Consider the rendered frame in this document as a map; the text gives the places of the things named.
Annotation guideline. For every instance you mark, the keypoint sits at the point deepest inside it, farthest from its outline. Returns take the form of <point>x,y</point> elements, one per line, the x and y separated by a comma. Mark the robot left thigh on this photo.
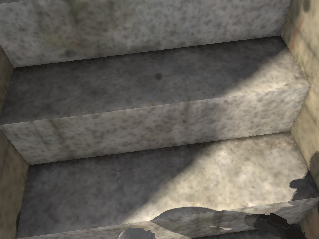
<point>137,233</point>

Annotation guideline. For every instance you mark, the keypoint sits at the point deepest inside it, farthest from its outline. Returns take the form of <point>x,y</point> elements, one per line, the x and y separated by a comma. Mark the robot right hand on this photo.
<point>275,225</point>

